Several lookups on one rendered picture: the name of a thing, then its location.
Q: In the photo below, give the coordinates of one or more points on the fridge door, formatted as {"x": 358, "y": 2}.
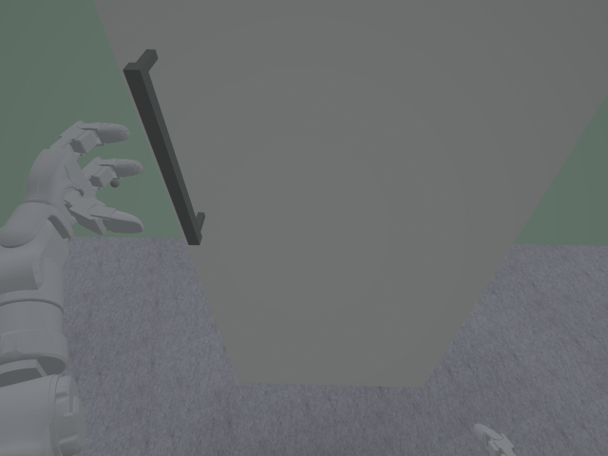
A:
{"x": 363, "y": 166}

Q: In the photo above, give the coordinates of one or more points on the left robot forearm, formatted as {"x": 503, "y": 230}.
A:
{"x": 33, "y": 249}

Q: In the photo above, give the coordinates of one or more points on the robot left hand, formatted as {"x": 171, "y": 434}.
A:
{"x": 55, "y": 175}

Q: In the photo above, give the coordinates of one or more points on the robot left upper arm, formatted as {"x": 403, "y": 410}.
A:
{"x": 42, "y": 417}

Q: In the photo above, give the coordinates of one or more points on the handle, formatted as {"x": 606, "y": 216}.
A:
{"x": 146, "y": 101}

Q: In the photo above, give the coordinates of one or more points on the robot right hand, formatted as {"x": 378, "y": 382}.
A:
{"x": 497, "y": 445}

